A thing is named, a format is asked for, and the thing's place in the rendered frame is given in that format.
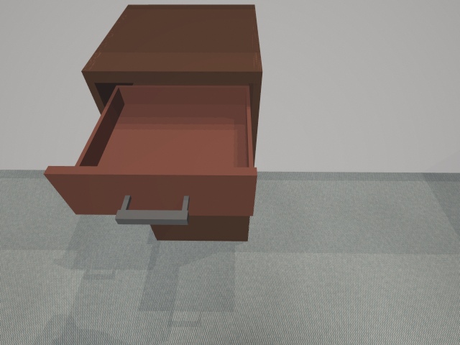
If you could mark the drawer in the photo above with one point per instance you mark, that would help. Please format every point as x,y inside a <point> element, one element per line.
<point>158,144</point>

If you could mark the cabinet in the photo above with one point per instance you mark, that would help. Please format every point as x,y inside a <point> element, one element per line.
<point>183,45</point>

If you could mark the handle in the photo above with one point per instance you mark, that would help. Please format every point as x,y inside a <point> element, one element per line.
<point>152,217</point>

